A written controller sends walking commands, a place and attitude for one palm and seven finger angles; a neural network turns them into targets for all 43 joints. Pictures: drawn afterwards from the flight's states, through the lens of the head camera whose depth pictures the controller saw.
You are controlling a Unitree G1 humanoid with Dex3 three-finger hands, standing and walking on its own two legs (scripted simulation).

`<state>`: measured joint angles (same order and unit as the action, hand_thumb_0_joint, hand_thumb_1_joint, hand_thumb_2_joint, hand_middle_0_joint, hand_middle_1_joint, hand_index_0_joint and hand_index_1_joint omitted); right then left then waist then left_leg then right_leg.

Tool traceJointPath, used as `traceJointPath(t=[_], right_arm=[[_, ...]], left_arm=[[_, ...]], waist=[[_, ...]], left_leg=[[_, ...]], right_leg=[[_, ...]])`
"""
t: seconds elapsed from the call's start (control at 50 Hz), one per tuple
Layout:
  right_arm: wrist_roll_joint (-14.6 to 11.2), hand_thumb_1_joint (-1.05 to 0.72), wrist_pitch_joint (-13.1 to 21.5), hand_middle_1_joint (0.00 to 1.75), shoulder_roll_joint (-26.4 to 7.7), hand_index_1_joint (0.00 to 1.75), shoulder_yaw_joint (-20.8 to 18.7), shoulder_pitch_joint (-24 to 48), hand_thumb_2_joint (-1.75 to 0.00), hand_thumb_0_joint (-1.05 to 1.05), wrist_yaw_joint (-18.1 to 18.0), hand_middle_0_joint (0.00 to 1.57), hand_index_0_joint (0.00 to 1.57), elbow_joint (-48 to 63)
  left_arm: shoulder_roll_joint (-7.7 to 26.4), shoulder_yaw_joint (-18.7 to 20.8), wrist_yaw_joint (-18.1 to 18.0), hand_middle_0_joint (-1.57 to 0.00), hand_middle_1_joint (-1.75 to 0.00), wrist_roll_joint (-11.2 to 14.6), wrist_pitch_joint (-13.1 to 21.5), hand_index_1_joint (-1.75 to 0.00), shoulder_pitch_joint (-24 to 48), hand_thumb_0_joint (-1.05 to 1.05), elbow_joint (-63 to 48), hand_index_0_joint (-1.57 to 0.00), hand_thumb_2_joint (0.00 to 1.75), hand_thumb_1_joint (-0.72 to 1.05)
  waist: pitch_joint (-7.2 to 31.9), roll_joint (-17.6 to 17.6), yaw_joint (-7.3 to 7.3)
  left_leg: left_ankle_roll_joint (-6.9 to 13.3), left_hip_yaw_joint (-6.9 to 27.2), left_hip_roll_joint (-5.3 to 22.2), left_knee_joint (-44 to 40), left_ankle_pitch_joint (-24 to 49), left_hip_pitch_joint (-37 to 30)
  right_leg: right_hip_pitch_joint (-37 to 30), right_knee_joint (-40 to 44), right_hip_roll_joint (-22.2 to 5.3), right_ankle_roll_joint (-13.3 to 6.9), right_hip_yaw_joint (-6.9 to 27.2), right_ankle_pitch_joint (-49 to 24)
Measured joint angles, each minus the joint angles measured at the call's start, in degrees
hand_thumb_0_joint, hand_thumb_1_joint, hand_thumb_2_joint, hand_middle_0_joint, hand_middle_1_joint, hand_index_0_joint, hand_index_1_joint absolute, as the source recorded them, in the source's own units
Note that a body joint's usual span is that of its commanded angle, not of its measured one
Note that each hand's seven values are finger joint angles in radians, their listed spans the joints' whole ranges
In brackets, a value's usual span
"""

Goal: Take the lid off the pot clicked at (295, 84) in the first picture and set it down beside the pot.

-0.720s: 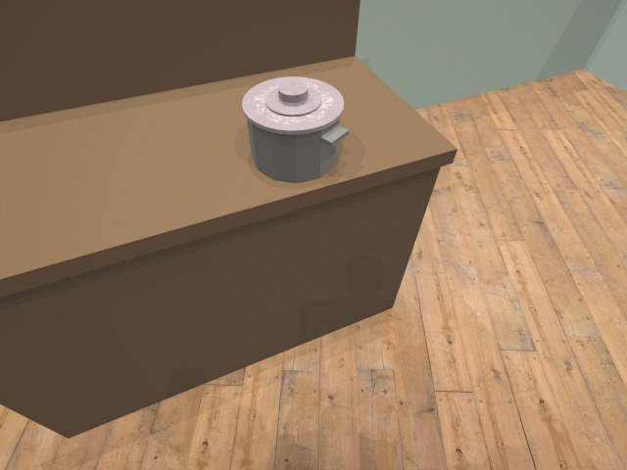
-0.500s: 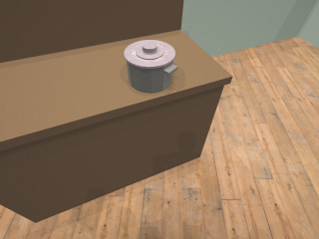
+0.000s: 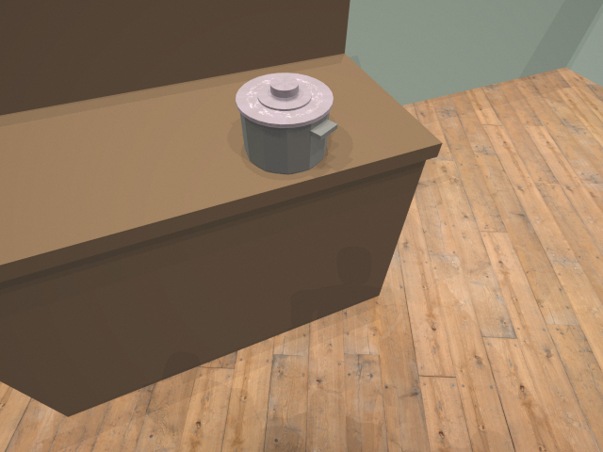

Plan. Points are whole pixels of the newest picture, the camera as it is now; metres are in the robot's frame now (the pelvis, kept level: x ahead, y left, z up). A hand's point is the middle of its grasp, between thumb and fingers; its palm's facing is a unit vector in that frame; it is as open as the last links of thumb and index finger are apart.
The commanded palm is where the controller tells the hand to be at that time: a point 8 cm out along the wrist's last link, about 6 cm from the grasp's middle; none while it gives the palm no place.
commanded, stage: walk to a spot facing it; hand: left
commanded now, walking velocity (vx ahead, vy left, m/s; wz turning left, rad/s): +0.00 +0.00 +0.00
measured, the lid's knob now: (284, 86) +0.72 +0.08 +0.11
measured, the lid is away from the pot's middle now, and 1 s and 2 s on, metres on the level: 0.00 0.00 0.00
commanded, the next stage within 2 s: none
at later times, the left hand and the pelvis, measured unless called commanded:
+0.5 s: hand out of the picture +0.04 +0.16 -0.17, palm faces -0.07 -0.96 -0.28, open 7.4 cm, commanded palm none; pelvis -0.01 -0.04 -0.01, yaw -10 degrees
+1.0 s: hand (185, 432) +0.18 +0.19 -0.17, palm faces -0.40 -0.89 -0.23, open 7.4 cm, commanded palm none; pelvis +0.01 +0.02 +0.00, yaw -29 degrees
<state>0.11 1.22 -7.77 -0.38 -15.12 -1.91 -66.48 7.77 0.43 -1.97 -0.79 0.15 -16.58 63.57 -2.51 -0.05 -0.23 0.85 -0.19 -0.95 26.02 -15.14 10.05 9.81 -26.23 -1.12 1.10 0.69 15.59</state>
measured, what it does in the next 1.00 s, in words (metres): steps on the spot, turning right: left foot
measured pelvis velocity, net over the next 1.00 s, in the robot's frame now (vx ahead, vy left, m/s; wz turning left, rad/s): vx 0.01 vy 0.02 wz -0.50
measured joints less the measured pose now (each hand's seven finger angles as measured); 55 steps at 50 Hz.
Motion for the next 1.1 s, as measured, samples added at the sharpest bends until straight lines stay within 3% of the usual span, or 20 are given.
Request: traceJointPath(t=[0.1,0.28,0.36,0.4,0.46,0.5,0.56,0.76,0.86,0.88,0.9,0.96,1.02,1.1], right_arm=[[0.1,-0.91,-0.2,0.30,0.0,0.29,-0.2,0.3,-0.90,0.01,-0.2,0.20,0.19,0.1],[0.6,-0.91,-1.4,0.30,-0.8,0.29,-2.1,1.2,-0.90,0.01,-0.2,0.20,0.20,4.7],[0.8,-0.91,-1.9,0.30,-2.0,0.29,-3.0,1.8,-0.90,0.01,0.0,0.20,0.20,6.8],[0.7,-0.91,-2.4,0.30,-3.2,0.29,-3.5,2.1,-0.90,0.01,0.1,0.20,0.20,7.5],[0.7,-0.91,-3.7,0.30,-4.5,0.29,-3.8,4.1,-0.90,0.01,0.0,0.20,0.20,8.5],[0.6,-0.91,-3.7,0.30,-5.1,0.29,-3.9,6.0,-0.90,0.01,0.1,0.20,0.19,9.6],[0.6,-0.91,-3.4,0.30,-5.5,0.29,-3.8,8.8,-0.90,0.01,0.2,0.20,0.19,11.8],[-0.2,-0.91,-3.3,0.30,-5.1,0.29,-3.1,14.4,-0.90,0.01,0.1,0.19,0.19,17.3],[-0.7,-0.91,-2.3,0.30,-4.0,0.29,-2.3,13.3,-0.90,0.01,0.1,0.20,0.19,19.5],[-0.7,-0.91,-1.8,0.30,-4.0,0.29,-2.0,12.4,-0.90,0.01,0.2,0.20,0.19,20.0],[-0.5,-0.91,-1.6,0.30,-3.6,0.29,-1.9,11.7,-0.90,0.01,0.2,0.20,0.20,20.1],[0.5,-0.90,-2.1,0.30,-3.0,0.29,-0.9,8.8,-0.90,0.01,0.7,0.20,0.20,20.1],[0.8,-0.90,-2.4,0.30,-2.7,0.30,-0.1,5.8,-0.90,0.01,0.6,0.20,0.20,19.3],[0.7,-0.90,-2.0,0.30,-2.9,0.30,0.3,2.1,-0.90,0.01,0.4,0.20,0.20,18.0]], left_arm=[[-0.2,0.2,0.1,-0.19,-0.30,0.0,-0.2,-0.30,-0.1,0.00,-0.3,-0.20,0.90,0.90],[1.4,2.4,1.6,-0.20,-0.30,-0.2,-2.5,-0.30,-0.1,0.00,-3.5,-0.20,0.90,0.90],[2.4,3.4,2.1,-0.19,-0.30,-0.2,-2.8,-0.30,-0.2,0.00,-5.1,-0.20,0.90,0.90],[2.3,3.6,2.2,-0.19,-0.30,-0.4,-2.4,-0.30,-0.1,0.00,-6.0,-0.20,0.90,0.91],[2.0,3.6,1.5,-0.19,-0.30,0.0,-1.4,-0.30,-0.1,0.00,-7.6,-0.20,0.90,0.91],[1.7,3.6,1.1,-0.19,-0.30,0.2,-1.2,-0.30,-0.2,0.00,-8.4,-0.20,0.90,0.91],[1.5,3.5,1.1,-0.19,-0.30,0.3,-1.3,-0.30,-0.6,0.00,-9.2,-0.20,0.90,0.90],[2.7,3.4,1.6,-0.20,-0.30,-0.2,-2.3,-0.30,-0.6,0.00,-12.0,-0.21,0.90,0.90],[5.1,4.0,1.7,-0.20,-0.30,-0.2,-3.0,-0.30,0.4,0.00,-13.5,-0.21,0.90,0.90],[5.7,4.2,1.7,-0.20,-0.30,-0.1,-3.2,-0.30,0.5,0.00,-14.0,-0.21,0.90,0.90],[6.6,4.5,1.8,-0.20,-0.30,0.0,-3.4,-0.30,1.2,0.00,-14.0,-0.21,0.90,0.90],[8.5,5.2,2.3,-0.20,-0.30,-0.7,-3.6,-0.30,2.7,0.00,-14.2,-0.20,0.90,0.90],[10.0,5.5,3.1,-0.19,-0.30,-0.9,-3.7,-0.30,3.3,0.00,-14.5,-0.20,0.90,0.91],[10.5,5.4,3.7,-0.19,-0.30,-0.8,-4.4,-0.30,3.4,0.00,-13.9,-0.20,0.90,0.91]], waist=[[-0.1,0.0,0.35],[-1.6,0.4,0.77],[-2.4,-0.2,1.23],[-2.5,-2.2,0.97],[-2.9,-2.6,1.57],[-3.5,-2.3,2.05],[-3.8,-1.4,2.49],[-2.6,0.2,3.99],[-1.5,1.8,3.70],[-1.0,1.8,3.11],[-1.2,2.7,2.84],[-1.9,3.9,2.88],[-1.8,4.2,2.50],[-1.7,3.9,1.84]], left_leg=[[-0.1,-0.4,0.3,0.3,-0.2,0.1],[-0.7,-4.5,1.8,5.1,-3.0,2.7],[-1.9,-6.7,3.3,8.2,-5.2,3.2],[-2.1,-6.0,4.9,11.8,-6.8,4.7],[-2.4,-1.9,3.1,25.7,-12.6,10.3],[-2.7,-0.5,2.3,32.0,-11.9,13.2],[-3.5,0.8,1.8,34.2,-10.1,15.5],[-4.1,3.8,0.4,24.0,-9.0,13.9],[-3.0,4.0,-1.3,8.4,-4.6,7.3],[-1.7,4.1,-1.0,4.4,-1.7,5.7],[-0.2,3.5,-1.4,4.3,-0.1,5.5],[1.5,1.2,-0.6,4.4,-0.6,4.1],[1.7,-0.9,0.4,1.8,0.1,2.3],[2.0,-4.2,1.4,-0.8,0.9,0.6]], right_leg=[[0.3,-0.3,0.3,-0.1,0.4,0.0],[6.3,-8.5,2.0,-1.0,4.3,2.8],[8.5,-13.3,2.4,-2.4,3.1,5.2],[8.5,-13.5,3.8,-3.2,2.4,5.4],[8.2,-11.4,4.7,-4.1,3.1,4.1],[7.3,-8.3,5.4,-4.6,4.4,2.0],[6.2,-4.1,6.2,-4.7,6.9,-0.9],[4.6,0.4,8.5,-3.1,14.6,-4.3],[5.8,-1.7,9.6,-1.0,17.8,-3.5],[6.7,-3.6,10.2,-0.5,17.9,-2.6],[8.2,-7.4,10.0,-0.4,17.3,1.7],[14.5,-23.7,7.9,1.2,9.6,9.2],[19.2,-35.8,5.1,2.4,5.5,6.0],[21.0,-41.0,1.6,3.6,4.0,2.2]])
